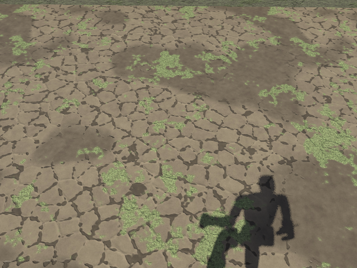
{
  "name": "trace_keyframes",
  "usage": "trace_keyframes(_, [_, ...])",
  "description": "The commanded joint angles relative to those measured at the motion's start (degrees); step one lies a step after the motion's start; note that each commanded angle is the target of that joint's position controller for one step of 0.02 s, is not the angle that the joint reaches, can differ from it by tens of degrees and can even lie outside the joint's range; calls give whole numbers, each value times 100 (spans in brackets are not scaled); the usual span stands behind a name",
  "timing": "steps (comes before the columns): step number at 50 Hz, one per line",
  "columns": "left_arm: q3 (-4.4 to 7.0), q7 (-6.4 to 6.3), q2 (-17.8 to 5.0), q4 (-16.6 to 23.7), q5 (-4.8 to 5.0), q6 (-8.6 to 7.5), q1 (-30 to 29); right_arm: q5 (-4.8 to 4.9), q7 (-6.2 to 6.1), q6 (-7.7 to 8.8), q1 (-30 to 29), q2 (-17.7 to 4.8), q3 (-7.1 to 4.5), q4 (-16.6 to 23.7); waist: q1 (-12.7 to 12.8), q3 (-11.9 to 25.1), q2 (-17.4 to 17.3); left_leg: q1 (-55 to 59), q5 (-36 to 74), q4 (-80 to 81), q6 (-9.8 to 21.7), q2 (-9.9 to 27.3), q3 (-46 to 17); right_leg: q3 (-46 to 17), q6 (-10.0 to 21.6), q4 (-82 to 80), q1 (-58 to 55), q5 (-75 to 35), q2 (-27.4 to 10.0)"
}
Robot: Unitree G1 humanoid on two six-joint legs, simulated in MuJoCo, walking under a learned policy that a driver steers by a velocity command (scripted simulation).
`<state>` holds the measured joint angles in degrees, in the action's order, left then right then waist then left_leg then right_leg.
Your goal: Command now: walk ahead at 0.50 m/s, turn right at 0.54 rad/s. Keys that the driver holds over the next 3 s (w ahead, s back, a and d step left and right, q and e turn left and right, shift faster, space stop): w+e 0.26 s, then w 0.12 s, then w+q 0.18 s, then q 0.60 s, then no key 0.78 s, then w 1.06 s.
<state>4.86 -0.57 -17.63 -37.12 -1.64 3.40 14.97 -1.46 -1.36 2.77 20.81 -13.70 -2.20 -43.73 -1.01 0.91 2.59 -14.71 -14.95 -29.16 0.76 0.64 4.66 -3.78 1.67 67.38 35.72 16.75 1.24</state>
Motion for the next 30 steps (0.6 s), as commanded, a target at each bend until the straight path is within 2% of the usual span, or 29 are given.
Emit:
trace_keyframes(1, [-56, 69, -2, 555, -41, 30, -151, 22, -17, 114, -37, -732, -146, 320, 181, -244, -803, -29, 693, 1124, 939, 1623, -1230, -183, 0, -353, 566, -793, -243])
trace_keyframes(2, [-70, 83, 9, 590, -29, 35, -284, -9, 20, 114, -96, -764, -148, 324, 197, -277, -720, -116, 877, 1024, 862, 1583, -1001, -101, 43, -765, 396, -1008, -225])
trace_keyframes(3, [-103, 99, -15, 585, -7, 69, -281, 45, 52, 116, -197, -756, -145, 323, 225, -228, -774, -291, 1320, 835, 762, 1502, -628, 150, 80, -1152, -23, -854, -213])
trace_keyframes(4, [-128, 106, 35, 570, -23, 66, -296, 44, 58, 106, -197, -823, -170, 303, 193, -196, -915, -488, 1576, 655, 651, 1407, -321, 483, 119, -1555, -558, -562, -129])
trace_keyframes(5, [-133, 131, 47, 598, 46, 76, -380, 39, 57, 58, -124, -906, -197, 303, 128, -244, -1103, -603, 1763, 427, 563, 1371, -175, 774, 191, -1750, -895, -461, -37])
trace_keyframes(7, [-109, 150, -51, 674, 128, 86, -485, 37, 16, -53, -64, -1052, -235, 358, 62, -165, -1222, -558, 1177, 164, 449, 1445, -191, 926, 341, -2185, -1338, -86, 62])
trace_keyframes(8, [-88, 140, -67, 595, 133, 71, -211, 64, -7, -101, -161, -1152, -268, 413, 244, -36, -1104, -574, 1279, -244, 335, 1401, -111, 977, 430, -2608, -1880, -90, 174])
trace_keyframes(9, [-13, 100, -161, 293, 110, 12, 564, 76, -10, -150, -206, -1124, -265, 457, 591, 298, -660, -753, 1635, -1423, 164, 1115, 185, 843, 552, -3011, -2841, -95, 339])
trace_keyframes(10, [138, -11, -743, 236, 86, -59, 1198, 130, 23, -198, -214, -890, -226, 626, 981, 643, 766, -1535, 634, -4092, -142, 397, 661, -967, 1003, -3688, -3558, -288, -744])
trace_keyframes(11, [139, -3, -1283, 441, 246, -26, 825, 83, 23, -251, -557, -562, -120, 1189, 681, 1120, 1824, -3124, -1712, -4919, -329, -305, -241, -3436, 1476, -4549, -4190, -1517, -1815])
trace_keyframes(12, [242, -31, -1303, 471, 360, 6, 739, -8, -42, -310, -996, -919, -153, 1256, 900, 1252, 1218, -3482, -1470, -5122, -369, -118, -843, -3811, 1733, -4830, -3999, -407, -1954])
trace_keyframes(13, [136, -96, -931, 402, 270, -7, 508, 12, -62, -339, -1176, -980, -164, 1256, 666, 697, 803, -3617, -1175, -5165, -400, 9, -847, -3423, 1606, -4735, -3462, -27, -1800])
trace_keyframes(14, [-2, -155, -552, 361, 190, 3, 235, 9, -71, -348, -1126, -845, -119, 1214, 396, 265, 463, -3354, -868, -4814, -432, 189, -788, -2809, 1395, -4658, -2663, -195, -1629])
trace_keyframes(15, [-110, -154, -253, 355, 162, -46, -38, -16, -100, -403, -963, -658, -52, 1115, 133, 141, 406, -2829, -648, -4401, -479, 309, -762, -2333, 1161, -4642, -2018, -338, -1281])
trace_keyframes(16, [-187, -159, -76, 408, 119, -84, -291, 32, -82, -498, -947, -485, -23, 1098, -28, 89, 333, -2259, -506, -4165, -574, 223, -706, -1900, 1051, -4664, -1385, -606, -1008])
trace_keyframes(17, [-196, -129, -137, 385, 84, -148, -341, 23, -70, -584, -811, -453, -21, 1024, -122, 209, 366, -1862, -424, -4074, -604, 114, -610, -1703, 1031, -4671, -1128, -902, -871])
trace_keyframes(18, [-186, -97, -212, 346, 92, -211, -306, 19, -59, -649, -710, -471, -33, 963, -176, 304, 359, -1667, -386, -4000, -612, 40, -586, -1614, 1061, -4676, -1079, -1001, -811])
trace_keyframes(20, [-199, -42, -252, 336, 147, -251, -198, 28, -12, -734, -795, -464, -22, 891, -135, 371, 354, -1570, -317, -3547, -543, -8, -620, -1582, 971, -4798, -1270, -420, -769])
trace_keyframes(21, [-224, -38, -258, 416, 197, -279, -404, -38, 47, -728, -1028, -478, -18, 990, -197, 121, 50, -1195, 8, -3003, -467, -92, -530, -1250, 789, -4794, -877, -1077, -696])
trace_keyframes(22, [-222, -16, -313, 419, 178, -291, -427, -49, 89, -719, -1072, -355, 31, 965, -159, 187, 211, -902, -19, -2632, -393, -130, -437, -1082, 710, -4744, -917, -1214, -647])
trace_keyframes(25, [-230, -4, -290, 448, 99, -237, -263, 40, 169, -688, -1416, -305, 103, 1023, 203, 178, 310, -745, -485, -1984, -193, -184, -428, -1149, 779, -4652, -1359, -774, -913])
trace_keyframes(26, [-241, 49, -281, 454, 51, -244, -242, 51, 146, -687, -1572, -277, 141, 1068, 277, 177, 214, -640, -665, -1693, -97, -193, -483, -1332, 813, -4665, -1434, -472, -1079])
trace_keyframes(27, [-270, 0, -227, 505, 57, -220, -414, 23, 95, -693, -1778, -220, 190, 1156, 280, 103, -3, -399, -540, -1134, -27, -162, -600, -1330, 743, -4653, -1523, -887, -1193])
trace_keyframes(29, [-330, -60, -180, 486, 96, -223, -609, -16, 109, -682, -1199, 0, 269, 1003, 36, 322, 24, 662, -141, -60, 177, -253, -566, -1108, 538, -4232, -1455, -920, -1024])
trace_keyframes(30, [-390, -77, -4, 497, 111, -227, -497, -86, 107, -656, -830, -75, 276, 951, 36, 513, -375, 1378, 118, 130, 386, 174, -1316, -822, 352, -3615, -1134, -640, -761])
